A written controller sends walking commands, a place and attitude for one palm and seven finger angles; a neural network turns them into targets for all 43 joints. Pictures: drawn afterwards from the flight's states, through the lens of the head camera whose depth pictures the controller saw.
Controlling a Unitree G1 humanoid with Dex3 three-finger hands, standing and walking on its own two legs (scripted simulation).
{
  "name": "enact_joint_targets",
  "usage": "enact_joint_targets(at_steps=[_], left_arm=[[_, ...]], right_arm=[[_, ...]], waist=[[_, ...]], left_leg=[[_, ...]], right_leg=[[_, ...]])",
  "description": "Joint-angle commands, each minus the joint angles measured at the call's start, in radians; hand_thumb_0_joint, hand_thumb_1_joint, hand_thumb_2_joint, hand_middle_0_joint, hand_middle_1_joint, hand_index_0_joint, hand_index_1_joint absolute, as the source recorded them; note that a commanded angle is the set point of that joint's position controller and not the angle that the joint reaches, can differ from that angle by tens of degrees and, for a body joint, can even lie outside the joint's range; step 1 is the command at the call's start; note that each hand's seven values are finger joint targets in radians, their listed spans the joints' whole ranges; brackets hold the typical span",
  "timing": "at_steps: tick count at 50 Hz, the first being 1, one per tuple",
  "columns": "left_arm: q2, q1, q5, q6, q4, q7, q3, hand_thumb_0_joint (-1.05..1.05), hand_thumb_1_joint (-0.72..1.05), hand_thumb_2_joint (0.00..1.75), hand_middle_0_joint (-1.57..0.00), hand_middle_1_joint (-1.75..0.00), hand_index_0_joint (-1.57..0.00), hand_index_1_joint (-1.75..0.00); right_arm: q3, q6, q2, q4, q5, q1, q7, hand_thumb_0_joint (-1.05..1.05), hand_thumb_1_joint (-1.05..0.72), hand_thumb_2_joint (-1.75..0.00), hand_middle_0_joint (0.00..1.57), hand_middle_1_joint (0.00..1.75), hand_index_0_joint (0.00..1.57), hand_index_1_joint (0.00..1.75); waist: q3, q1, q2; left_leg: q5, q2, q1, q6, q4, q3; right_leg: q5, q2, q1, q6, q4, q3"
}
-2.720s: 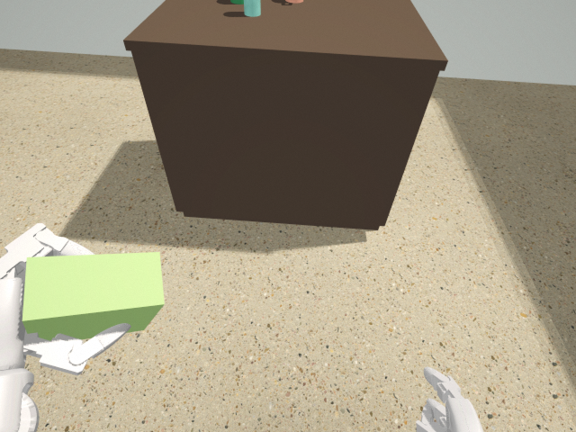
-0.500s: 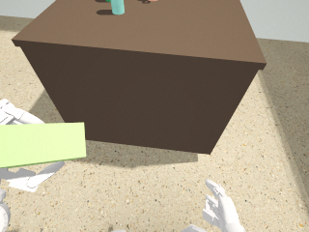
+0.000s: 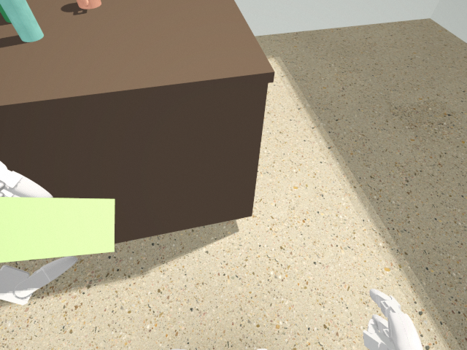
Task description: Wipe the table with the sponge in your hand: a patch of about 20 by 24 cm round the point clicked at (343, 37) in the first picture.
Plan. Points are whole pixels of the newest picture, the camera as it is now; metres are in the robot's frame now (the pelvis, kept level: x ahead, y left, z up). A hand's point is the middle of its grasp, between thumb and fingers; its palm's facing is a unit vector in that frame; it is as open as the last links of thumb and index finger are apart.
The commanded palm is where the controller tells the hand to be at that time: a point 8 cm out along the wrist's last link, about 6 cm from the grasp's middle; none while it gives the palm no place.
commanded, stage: turn to face it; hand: left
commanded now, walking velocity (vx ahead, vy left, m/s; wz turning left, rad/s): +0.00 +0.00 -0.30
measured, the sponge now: (62, 230) +0.23 +0.20 +0.18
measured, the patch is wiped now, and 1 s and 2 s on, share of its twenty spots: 0.00 0.00 0.00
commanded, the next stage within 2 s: take the last steps up to it in 0.28 s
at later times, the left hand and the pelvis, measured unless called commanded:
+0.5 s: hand (88, 267) +0.19 +0.16 +0.18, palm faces +0.25 -0.86 -0.44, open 10.0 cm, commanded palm +0.12 +0.23 +0.18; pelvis -0.08 -0.03 -0.01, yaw -8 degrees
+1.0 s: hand (79, 277) +0.18 +0.17 +0.17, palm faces +0.30 -0.85 -0.43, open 10.0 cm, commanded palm +0.13 +0.22 +0.18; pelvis -0.06 -0.04 +0.00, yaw -8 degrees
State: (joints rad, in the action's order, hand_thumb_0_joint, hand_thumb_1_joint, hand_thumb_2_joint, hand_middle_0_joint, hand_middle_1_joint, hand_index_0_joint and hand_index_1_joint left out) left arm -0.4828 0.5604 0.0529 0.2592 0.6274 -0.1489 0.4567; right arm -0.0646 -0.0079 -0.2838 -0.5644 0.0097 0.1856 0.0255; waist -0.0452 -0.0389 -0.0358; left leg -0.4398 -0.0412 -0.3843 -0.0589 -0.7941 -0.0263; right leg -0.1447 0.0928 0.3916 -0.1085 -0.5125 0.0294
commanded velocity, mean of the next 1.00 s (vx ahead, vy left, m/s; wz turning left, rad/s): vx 0.19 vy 0.07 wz -0.08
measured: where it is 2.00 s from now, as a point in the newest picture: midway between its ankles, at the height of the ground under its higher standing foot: outside the picture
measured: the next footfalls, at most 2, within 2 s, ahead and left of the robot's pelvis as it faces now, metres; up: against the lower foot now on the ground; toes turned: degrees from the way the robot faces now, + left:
left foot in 0.10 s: +0.02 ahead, +0.15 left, +0.00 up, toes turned +1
right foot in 0.40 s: -0.03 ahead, -0.13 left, +0.00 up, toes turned -11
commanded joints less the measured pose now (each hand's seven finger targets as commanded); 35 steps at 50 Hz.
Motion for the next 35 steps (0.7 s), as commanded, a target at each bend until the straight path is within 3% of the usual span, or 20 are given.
enact_joint_targets(at_steps=[1, 4, 5, 7, 8, 9, 12, 14, 15, 18, 19, 20, 21, 22, 23, 24, 26, 29, 33, 35], left_arm=[[-0.075, 0.001, 0.009, 0.001, 0.013, -0.018, 0.101, 0.00, 0.10, 1.30, -1.20, -1.60, -1.20, -1.60], [-0.061, -0.127, 0.000, 0.001, 0.078, -0.012, 0.027, 0.00, 0.10, 1.30, -1.20, -1.60, -1.20, -1.60], [-0.063, -0.145, -0.006, 0.007, 0.090, -0.011, 0.018, 0.00, 0.10, 1.30, -1.20, -1.60, -1.20, -1.60], [-0.058, -0.182, -0.021, 0.018, 0.122, -0.013, 0.005, 0.00, 0.10, 1.30, -1.20, -1.60, -1.20, -1.60], [-0.068, -0.211, -0.037, 0.018, 0.130, -0.018, 0.002, 0.00, 0.10, 1.30, -1.20, -1.60, -1.20, -1.60], [-0.107, -0.281, -0.049, 0.030, 0.172, -0.020, 0.015, 0.00, 0.10, 1.30, -1.20, -1.60, -1.20, -1.60], [-0.024, -0.270, -0.048, 0.016, 0.125, -0.013, -0.057, 0.00, 0.10, 1.30, -1.20, -1.60, -1.20, -1.60], [-0.028, -0.295, -0.049, 0.010, 0.124, -0.019, -0.050, 0.00, 0.10, 1.30, -1.20, -1.60, -1.20, -1.60], [-0.010, -0.297, -0.047, 0.010, 0.095, -0.019, -0.064, 0.00, 0.10, 1.30, -1.20, -1.60, -1.20, -1.60], [-0.026, -0.311, -0.046, 0.012, 0.029, -0.017, -0.032, 0.00, 0.10, 1.30, -1.20, -1.60, -1.20, -1.60], [-0.031, -0.282, -0.050, 0.008, -0.008, -0.014, -0.020, 0.00, 0.10, 1.30, -1.20, -1.60, -1.20, -1.60], [-0.048, -0.277, -0.049, 0.012, -0.012, -0.014, -0.007, 0.00, 0.10, 1.30, -1.20, -1.60, -1.20, -1.60], [-0.094, -0.256, -0.046, 0.011, -0.024, -0.022, 0.026, 0.00, 0.10, 1.30, -1.20, -1.60, -1.20, -1.60], [-0.082, -0.249, -0.033, 0.000, -0.012, -0.022, 0.029, 0.00, 0.10, 1.30, -1.20, -1.60, -1.20, -1.60], [-0.097, -0.196, -0.024, -0.005, 0.006, -0.018, 0.041, 0.00, 0.10, 1.30, -1.20, -1.60, -1.20, -1.60], [-0.108, -0.130, -0.021, -0.006, 0.001, -0.019, 0.076, 0.00, 0.10, 1.30, -1.20, -1.60, -1.20, -1.60], [-0.089, -0.028, -0.018, 0.009, 0.039, -0.022, 0.077, 0.00, 0.10, 1.30, -1.20, -1.60, -1.20, -1.60], [-0.114, -0.060, -0.021, 0.034, 0.101, -0.032, 0.100, 0.00, 0.10, 1.30, -1.20, -1.60, -1.20, -1.60], [-0.077, -0.086, -0.028, 0.031, 0.110, -0.042, 0.054, 0.00, 0.10, 1.30, -1.20, -1.60, -1.20, -1.60], [-0.060, -0.112, -0.029, 0.031, 0.092, -0.045, 0.028, 0.00, 0.10, 1.30, -1.20, -1.60, -1.20, -1.60]], right_arm=[[0.011, -0.035, -0.041, 0.158, 0.014, -0.043, 0.007, 0.00, -0.90, -0.90, 0.20, 0.30, 0.20, 0.30], [0.008, -0.034, -0.050, 0.167, 0.013, -0.033, 0.018, 0.00, -0.90, -0.90, 0.20, 0.30, 0.20, 0.30], [0.009, -0.040, -0.059, 0.169, 0.005, -0.037, 0.026, 0.00, -0.90, -0.90, 0.20, 0.30, 0.20, 0.30], [0.020, -0.059, -0.067, 0.176, 0.006, -0.052, 0.031, 0.00, -0.90, -0.90, 0.20, 0.30, 0.20, 0.30], [0.030, -0.074, -0.040, 0.166, -0.002, -0.057, 0.033, 0.00, -0.90, -0.90, 0.20, 0.30, 0.20, 0.30], [0.030, -0.092, -0.019, 0.162, -0.010, -0.053, 0.033, 0.00, -0.90, -0.90, 0.20, 0.30, 0.20, 0.30], [0.012, -0.124, -0.043, 0.131, -0.007, -0.020, 0.020, 0.00, -0.90, -0.90, 0.20, 0.30, 0.20, 0.30], [0.009, -0.150, -0.052, 0.120, -0.003, 0.002, 0.015, 0.00, -0.90, -0.90, 0.20, 0.30, 0.20, 0.30], [0.013, -0.156, -0.047, 0.107, -0.005, 0.005, 0.012, 0.00, -0.90, -0.90, 0.20, 0.30, 0.20, 0.30], [0.012, -0.165, -0.048, 0.094, -0.002, -0.001, 0.002, 0.00, -0.90, -0.90, 0.20, 0.30, 0.20, 0.30], [0.009, -0.164, -0.044, 0.094, 0.003, -0.001, 0.000, 0.00, -0.90, -0.90, 0.20, 0.30, 0.20, 0.30], [0.013, -0.156, -0.022, 0.094, 0.004, -0.003, -0.003, 0.00, -0.90, -0.90, 0.20, 0.30, 0.20, 0.30], [0.022, -0.145, 0.000, 0.104, 0.001, -0.016, 0.001, 0.00, -0.90, -0.90, 0.20, 0.30, 0.20, 0.30], [0.014, -0.136, -0.010, 0.105, 0.002, -0.045, 0.004, 0.00, -0.90, -0.90, 0.20, 0.30, 0.20, 0.30], [0.005, -0.124, -0.022, 0.112, 0.005, -0.073, 0.009, 0.00, -0.90, -0.90, 0.20, 0.30, 0.20, 0.30], [0.017, -0.110, -0.017, 0.111, 0.002, -0.090, 0.009, 0.00, -0.90, -0.90, 0.20, 0.30, 0.20, 0.30], [0.046, -0.083, 0.009, 0.106, -0.004, -0.090, 0.010, 0.00, -0.90, -0.90, 0.20, 0.30, 0.20, 0.30], [0.036, -0.077, -0.001, 0.105, -0.002, -0.098, 0.023, 0.00, -0.90, -0.90, 0.20, 0.30, 0.20, 0.30], [0.015, -0.101, -0.017, 0.109, -0.013, -0.060, 0.039, 0.00, -0.90, -0.90, 0.20, 0.30, 0.20, 0.30], [0.016, -0.111, -0.018, 0.099, -0.016, -0.029, 0.043, 0.00, -0.90, -0.90, 0.20, 0.30, 0.20, 0.30]], waist=[[0.241, 0.052, -0.080], [0.194, 0.038, -0.032], [0.162, 0.042, 0.043], [0.114, 0.069, 0.265], [0.098, 0.070, 0.338], [0.066, 0.072, 0.330], [0.022, 0.064, 0.308], [0.038, 0.048, 0.313], [0.039, 0.037, 0.311], [0.087, 0.040, 0.260], [0.104, 0.036, 0.200], [0.147, 0.025, 0.058], [0.170, 0.024, -0.142], [0.190, 0.050, -0.220], [0.159, 0.053, -0.201], [0.154, 0.053, -0.107], [0.155, 0.038, -0.048], [0.186, 0.035, -0.080], [0.172, 0.047, -0.043], [0.165, 0.030, -0.004]], left_leg=[[0.022, 0.003, 0.070, 0.023, 0.170, 0.001], [0.082, -0.027, 0.236, 0.055, 0.348, -0.005], [0.042, -0.081, 0.248, 0.088, 0.421, 0.047], [0.087, -0.307, 0.204, 0.195, 0.534, 0.265], [0.030, -0.372, 0.052, 0.232, 0.597, 0.285], [-0.031, -0.385, -0.048, 0.250, 0.633, 0.288], [0.226, -0.288, 0.053, 0.187, 0.503, 0.062], [0.328, -0.272, 0.119, 0.156, 0.460, 0.025], [0.386, -0.273, 0.125, 0.150, 0.435, 0.054], [0.445, -0.241, 0.152, 0.100, 0.294, -0.005], [0.386, -0.206, 0.134, 0.074, 0.223, -0.035], [0.279, -0.145, 0.094, 0.047, 0.102, -0.075], [0.021, -0.040, -0.064, 0.019, -0.032, -0.101], [-0.113, -0.009, -0.107, 0.026, -0.176, -0.042], [-0.063, -0.025, -0.152, 0.033, -0.277, 0.024], [-0.041, -0.038, -0.192, 0.034, -0.306, 0.048], [0.036, -0.042, -0.203, 0.029, -0.242, 0.033], [0.039, -0.045, -0.129, 0.037, -0.048, -0.006], [0.032, -0.012, -0.001, 0.066, 0.144, -0.051], [0.081, 0.008, 0.133, 0.074, 0.270, -0.070]], right_leg=[[0.106, -0.286, -0.194, -0.013, 0.179, 0.327], [-0.162, -0.236, -0.051, 0.045, 0.210, 0.305], [-0.220, -0.185, -0.002, 0.069, 0.172, 0.288], [-0.265, -0.044, 0.073, 0.122, -0.125, 0.125], [-0.291, -0.050, 0.019, 0.130, -0.362, 0.049], [-0.287, -0.062, -0.010, 0.136, -0.512, 0.039], [-0.300, -0.081, 0.031, 0.143, -0.391, -0.037], [-0.322, -0.070, 0.010, 0.153, -0.275, -0.092], [-0.328, -0.063, -0.027, 0.156, -0.205, -0.108], [-0.146, -0.056, -0.166, 0.152, 0.041, -0.146], [-0.051, -0.083, -0.208, 0.138, 0.117, -0.117], [0.126, -0.189, -0.253, 0.089, 0.134, 0.009], [0.298, -0.338, -0.325, 0.001, 0.134, 0.236], [0.173, -0.409, -0.295, -0.058, 0.182, 0.320], [0.042, -0.417, -0.279, -0.073, 0.227, 0.369], [-0.061, -0.416, -0.274, -0.092, 0.226, 0.366], [0.001, -0.374, -0.299, -0.083, 0.217, 0.247], [-0.008, -0.362, -0.313, -0.070, 0.220, 0.170], [-0.216, -0.382, -0.250, -0.079, 0.257, 0.246], [-0.338, -0.352, -0.175, -0.048, 0.236, 0.213]])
